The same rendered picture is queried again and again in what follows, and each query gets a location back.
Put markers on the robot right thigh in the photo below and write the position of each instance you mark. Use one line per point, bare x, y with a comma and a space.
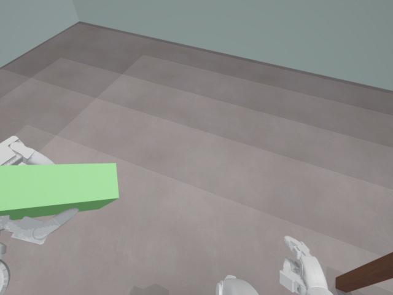
234, 286

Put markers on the left robot hand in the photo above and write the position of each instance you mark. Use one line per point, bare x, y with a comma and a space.
14, 152

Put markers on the table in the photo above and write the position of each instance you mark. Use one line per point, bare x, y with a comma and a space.
373, 272

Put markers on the right robot hand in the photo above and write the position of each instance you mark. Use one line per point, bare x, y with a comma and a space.
301, 277

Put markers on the sponge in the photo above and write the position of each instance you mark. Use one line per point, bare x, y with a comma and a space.
44, 190

